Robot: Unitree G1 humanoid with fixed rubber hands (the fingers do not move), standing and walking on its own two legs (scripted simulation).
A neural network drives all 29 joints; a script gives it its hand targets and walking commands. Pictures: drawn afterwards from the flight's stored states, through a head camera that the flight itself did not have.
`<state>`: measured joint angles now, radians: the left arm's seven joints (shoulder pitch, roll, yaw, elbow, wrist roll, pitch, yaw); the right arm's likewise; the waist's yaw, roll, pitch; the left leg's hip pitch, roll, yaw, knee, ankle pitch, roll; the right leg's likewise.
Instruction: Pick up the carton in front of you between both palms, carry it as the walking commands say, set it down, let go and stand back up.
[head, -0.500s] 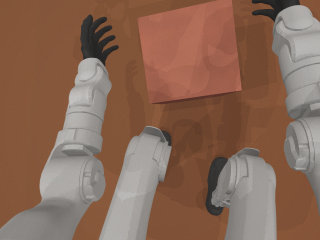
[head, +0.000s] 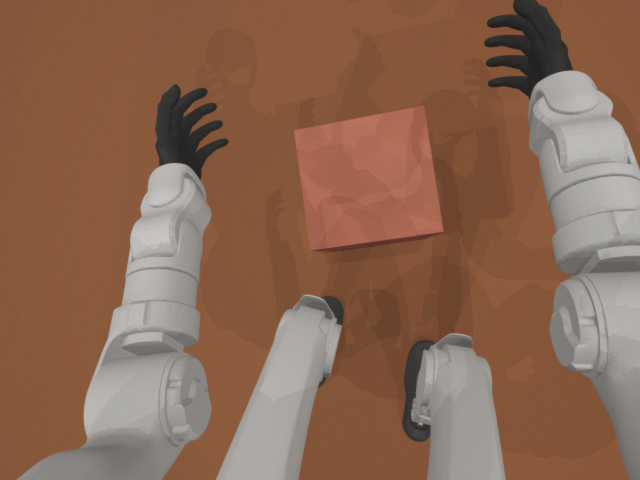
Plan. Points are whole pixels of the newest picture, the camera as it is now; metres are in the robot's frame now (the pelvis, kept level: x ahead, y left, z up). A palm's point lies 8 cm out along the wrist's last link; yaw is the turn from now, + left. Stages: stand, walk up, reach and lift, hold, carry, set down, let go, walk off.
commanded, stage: set down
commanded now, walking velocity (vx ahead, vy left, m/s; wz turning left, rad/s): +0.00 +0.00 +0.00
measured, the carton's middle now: (368, 192) +0.48 +0.07 -0.43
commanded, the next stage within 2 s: let go in 0.20 s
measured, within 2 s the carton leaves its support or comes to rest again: neither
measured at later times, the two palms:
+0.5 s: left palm (109, 180) +0.38 +0.25 +0.03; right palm out of the picture +0.48 -0.14 +0.02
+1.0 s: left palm out of the picture +0.27 +0.25 +0.15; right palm out of the picture +0.35 -0.19 +0.12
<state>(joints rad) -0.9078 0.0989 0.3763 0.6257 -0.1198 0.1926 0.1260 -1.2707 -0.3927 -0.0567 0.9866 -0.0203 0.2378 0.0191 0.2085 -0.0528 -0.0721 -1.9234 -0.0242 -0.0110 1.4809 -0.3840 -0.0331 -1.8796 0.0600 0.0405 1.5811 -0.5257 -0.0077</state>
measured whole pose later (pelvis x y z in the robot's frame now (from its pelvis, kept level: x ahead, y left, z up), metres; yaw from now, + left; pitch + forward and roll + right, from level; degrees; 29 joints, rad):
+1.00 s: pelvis +0.11 +0.02 +0.21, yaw +0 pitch +11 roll +0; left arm 0.19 0.19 0.01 0.38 -0.03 0.02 -0.07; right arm -0.01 -0.16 -0.11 0.56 -0.07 0.01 -0.04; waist 0.10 0.04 0.01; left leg -0.49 -0.04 -0.04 0.55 -0.25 0.01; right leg -0.41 0.02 0.06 0.55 -0.34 0.01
